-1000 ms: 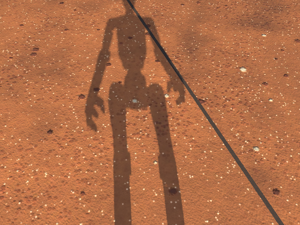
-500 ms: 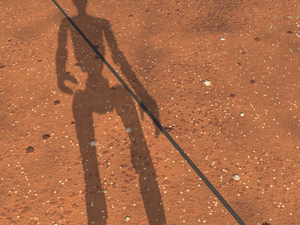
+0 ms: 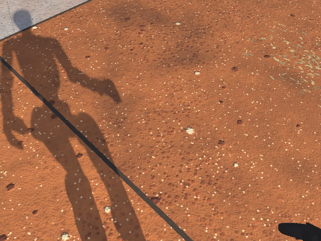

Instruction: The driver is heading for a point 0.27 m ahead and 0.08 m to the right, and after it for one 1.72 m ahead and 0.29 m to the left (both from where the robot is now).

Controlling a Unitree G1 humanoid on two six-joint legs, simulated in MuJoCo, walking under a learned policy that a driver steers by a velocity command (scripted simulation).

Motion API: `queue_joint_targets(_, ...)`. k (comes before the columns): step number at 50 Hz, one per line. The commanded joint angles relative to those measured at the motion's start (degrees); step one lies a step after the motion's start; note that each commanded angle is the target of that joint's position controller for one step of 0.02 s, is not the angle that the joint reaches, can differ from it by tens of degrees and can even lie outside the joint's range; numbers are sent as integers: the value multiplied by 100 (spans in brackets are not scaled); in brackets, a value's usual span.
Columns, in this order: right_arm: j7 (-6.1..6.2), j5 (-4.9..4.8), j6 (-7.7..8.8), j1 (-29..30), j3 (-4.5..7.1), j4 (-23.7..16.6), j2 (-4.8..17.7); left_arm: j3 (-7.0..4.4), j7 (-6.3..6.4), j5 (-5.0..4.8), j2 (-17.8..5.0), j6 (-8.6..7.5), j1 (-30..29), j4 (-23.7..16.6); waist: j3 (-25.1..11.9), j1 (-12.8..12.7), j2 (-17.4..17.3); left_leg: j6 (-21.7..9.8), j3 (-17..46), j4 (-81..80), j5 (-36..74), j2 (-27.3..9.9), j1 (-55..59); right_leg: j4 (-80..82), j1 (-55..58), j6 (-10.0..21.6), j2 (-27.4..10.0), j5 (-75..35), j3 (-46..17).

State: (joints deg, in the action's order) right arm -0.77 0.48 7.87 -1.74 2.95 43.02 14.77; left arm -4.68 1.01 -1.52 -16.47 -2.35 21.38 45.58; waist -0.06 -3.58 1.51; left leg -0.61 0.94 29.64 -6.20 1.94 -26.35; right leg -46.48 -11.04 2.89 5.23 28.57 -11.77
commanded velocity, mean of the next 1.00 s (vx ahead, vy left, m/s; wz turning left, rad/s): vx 0.50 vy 0.00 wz -0.05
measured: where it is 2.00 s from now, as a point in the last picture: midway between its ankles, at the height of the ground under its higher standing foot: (170, 130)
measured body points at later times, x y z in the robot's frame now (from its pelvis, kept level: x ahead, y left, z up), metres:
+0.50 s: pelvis +0.25 -0.06 +0.00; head +0.29 -0.07 +0.44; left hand +0.54 +0.10 -0.07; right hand +0.16 -0.33 -0.14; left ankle +0.10 +0.12 -0.71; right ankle +0.33 -0.19 -0.73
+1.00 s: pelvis +0.51 -0.08 +0.00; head +0.54 -0.07 +0.44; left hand +0.54 +0.21 -0.14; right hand +0.71 -0.32 -0.10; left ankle +0.65 +0.02 -0.72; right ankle +0.33 -0.19 -0.72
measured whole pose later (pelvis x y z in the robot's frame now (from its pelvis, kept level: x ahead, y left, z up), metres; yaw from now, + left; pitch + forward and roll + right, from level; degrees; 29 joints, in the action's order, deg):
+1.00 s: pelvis +0.51 -0.08 +0.00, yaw +1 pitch +2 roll -2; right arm -3.6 -1.3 1.5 -4.3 3.0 43.3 14.4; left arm -5.3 1.1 -1.1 -15.5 -3.2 18.9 48.6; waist 1.8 -2.8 -1.3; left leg -5.1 -3.5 37.1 -7.4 -3.1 -32.9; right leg -19.3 6.4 -3.2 -2.7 25.2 17.1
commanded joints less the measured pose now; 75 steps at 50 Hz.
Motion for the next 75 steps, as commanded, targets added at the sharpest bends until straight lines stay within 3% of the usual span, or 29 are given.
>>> queue_joint_targets(1, 44, -62, -59, -1596, 300, -42, 848, -78, 0, -68, -808, -125, 20, -596, -1042, 875, -1063, -1176, 3551, -1203, -2118, -2440, 4032, -2830, -3587, -99, -518, -4, 96)
queue_joint_targets(3, 42, 9, -136, -1080, 210, -60, 631, -104, -5, 53, -711, -81, -518, -739, -227, 677, -515, -949, 2225, -1448, -881, -1969, 2670, -2509, -3275, -144, -887, -741, 351)
queue_joint_targets(6, 34, 9, -99, -974, 191, 40, 562, -88, -81, -29, -389, 19, -438, -814, -33, 451, -808, -927, 1193, -1863, -141, -1653, 1977, -2111, -2849, -151, -1152, -1077, 534)
queue_joint_targets(15, 101, -40, -171, -1272, 316, 294, 1008, 22, -262, 20, -145, 7, -1583, -1275, 231, 740, -515, -841, -496, -2059, 1087, -1583, 2315, 87, -2958, -212, -1151, -3012, 966)
queue_joint_targets(18, 69, -132, -250, -1709, 313, 493, 1086, 95, -340, 19, -7, -18, -2090, -1484, 440, 918, -425, -866, -560, -2037, 1078, -1723, 2529, 723, -2748, -92, -1003, -2769, 1156)
queue_joint_targets(21, 33, -269, -369, -1803, 333, 667, 1279, 50, -383, 45, -178, -64, -2198, -1614, 523, 691, -583, -886, -407, -1653, 2125, -1928, 2950, 1229, -2440, 145, -785, -1915, 1387)
queue_joint_targets(23, 51, -326, -426, -1658, 315, 741, 1381, -141, -354, 104, -533, -105, -1179, -1330, -124, -21, -705, -703, -588, -397, 3822, -1727, 2845, 1817, -780, 388, -434, -2129, 1644)
queue_joint_targets(24, 63, -291, -405, -1692, 236, 751, 1213, -302, -282, 136, -870, -97, -253, -1036, -740, -441, -629, -500, -708, 751, 3458, -1457, 2023, 1727, 870, 537, -552, -2562, 1469)
queue_joint_targets(25, 31, -95, -334, -1782, 49, 530, 670, -438, -153, 243, -1461, -65, 664, -892, -1697, -618, 401, -170, -813, 2919, 786, -876, 156, 1589, 2976, 1065, -2099, -2731, -429)
queue_joint_targets(26, -6, -171, -205, -2146, -47, 536, 428, -367, -150, 252, -1497, -83, 535, -961, -2554, -286, 1311, -10, 103, 4419, -2761, -116, -1015, 2460, 3568, 1730, -3151, -2451, -2750)
queue_joint_targets(27, -25, -356, -163, -1728, 147, 516, 1050, -239, -187, 236, -1006, -112, 301, -964, -1947, -442, 624, -35, 613, 4769, -2564, -420, -1482, 2612, 2976, 1460, -2931, -2308, -2111)
queue_joint_targets(28, -34, -403, -168, -1377, 152, 377, 1014, -162, -193, 194, -788, -141, 17, -902, -1112, -272, 595, -67, 431, 4604, -2160, -673, -1683, 2695, 2214, 1218, -2662, -2426, -1117)
queue_joint_targets(29, -1, -315, -208, -1262, 145, 396, 882, -108, -221, 167, -597, -179, -343, -842, -678, -34, 309, -42, 367, 4239, -1732, -887, -1517, 2911, 1465, 1040, -2370, -2515, -540)
queue_joint_targets(32, 38, -250, -477, -1649, 173, 569, 620, -69, -235, 205, -302, -359, -879, -749, -258, 425, 457, 43, 400, 3878, -952, -1089, -770, 3604, 291, 906, -2072, -2631, 385)
queue_joint_targets(38, 16, -193, -576, -1028, 164, 324, 411, -146, -68, 271, -451, -441, -753, -384, 236, 412, 205, 143, 536, 2579, 449, -1005, -1402, 3956, 400, 769, -1972, -3103, 1561)
queue_joint_targets(46, -270, -160, -554, 178, 66, -287, 336, -289, 22, 73, -828, -228, -310, -25, 633, 27, 100, -242, -229, 922, 319, -811, -1532, 3578, 1501, 544, -2291, -3675, 2275)
queue_joint_targets(48, -302, -172, -571, 7, 139, -370, 479, -328, 43, 30, -993, -146, -418, -24, 382, 224, 262, -454, -570, 852, -249, -496, -985, 2948, 1686, 416, -2296, -5373, 2427)
queue_joint_targets(50, -271, -213, -594, -1096, 358, -174, 848, -338, 60, -32, -1126, -48, -624, -63, -298, 902, 313, -760, -905, 607, -444, 49, 581, 1296, 1485, 190, -2080, -6833, 2635)
queue_joint_targets(51, -176, -216, -622, -2008, 574, 58, 1266, -282, 72, -13, -1026, -62, -572, -90, -806, 1321, 57, -984, -589, 327, -119, 150, 2177, -156, 599, -66, -1824, -6010, 2692)
queue_joint_targets(52, -67, -233, -642, -2241, 730, 117, 1980, -59, 40, 255, -255, -155, -140, -345, -1159, 875, -1518, -1801, 2106, 73, -220, -1313, 4034, -2337, -1804, -476, -1001, -1354, 2529)
queue_joint_targets(53, -127, -172, -529, -2249, 638, -126, 1910, 52, -24, 143, -207, -404, -233, -490, -2204, 835, -1376, -2570, 4847, -1072, -1325, -2133, 4935, -3415, -2957, -514, -223, 732, 1014)
queue_joint_targets(54, -169, -129, -451, -2184, 511, -110, 1450, -55, -88, -109, -656, -550, -999, -631, -1665, 1103, -701, -2162, 4284, -1402, -1255, -2048, 4695, -3522, -3573, -353, -543, 277, 607)
queue_joint_targets(55, -162, -158, -399, -1923, 456, -111, 1247, -32, -86, -123, -615, -624, -1196, -693, -1014, 940, -548, -1944, 3481, -1349, -913, -1838, 3940, -3117, -3656, -219, -790, -237, 663)
queue_joint_targets(56, -144, -181, -388, -1486, 386, -193, 1014, -47, -32, 30, -606, -635, -1182, -601, -602, 665, -213, -1740, 2796, -1309, -350, -1578, 3058, -2624, -3319, -210, -1043, -634, 679)
queue_joint_targets(58, -90, -82, -391, -1071, 294, -386, 765, -129, -13, 168, -700, -502, -1012, -542, -380, 313, -384, -1612, 2132, -1508, 492, -1253, 1984, -2052, -2527, -275, -1243, -1042, 661)
queue_joint_targets(66, 149, -172, -430, -1598, 365, -331, 1032, 33, -74, 195, -252, -360, -2142, -894, -35, 644, -630, -1252, 1293, -1587, 667, -692, 1289, 812, -2225, -673, -782, -3108, 890)
queue_joint_targets(70, 179, -208, -500, -1911, 375, -240, 1046, 19, -202, 105, -391, -463, -2622, -1056, 43, 828, -716, -1173, 1759, -1264, 188, -876, 1575, 1625, -1950, -597, -564, -3282, 810)
queue_joint_targets(73, 216, -192, -553, -1884, 389, -263, 1038, -59, -260, 88, -595, -553, -2411, -1041, 7, 655, -888, -1054, 2258, -773, 259, -1048, 1974, 1910, -1633, -398, -521, -2664, 725)
queue_joint_targets(75, 205, -176, -569, -1696, 336, -365, 873, -180, -218, 131, -791, -612, -1546, -825, -369, 176, -932, -820, 2185, 2, 824, -739, 1840, 2229, -382, -122, -531, -2610, 853)
Keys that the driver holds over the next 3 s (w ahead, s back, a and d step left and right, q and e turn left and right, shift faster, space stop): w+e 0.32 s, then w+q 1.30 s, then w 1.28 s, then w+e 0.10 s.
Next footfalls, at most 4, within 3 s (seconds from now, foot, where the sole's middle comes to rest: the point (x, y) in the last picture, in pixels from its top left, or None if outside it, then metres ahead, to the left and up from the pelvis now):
0.48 right None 0.37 -0.20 -0.76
1.02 left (171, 192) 0.69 0.02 -0.76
1.52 right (201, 135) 1.01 -0.12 -0.76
2.02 left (134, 114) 1.13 0.24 -0.76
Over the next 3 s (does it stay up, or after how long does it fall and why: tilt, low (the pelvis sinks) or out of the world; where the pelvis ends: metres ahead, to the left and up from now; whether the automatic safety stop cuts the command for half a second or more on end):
stays up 1.51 0.31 0.01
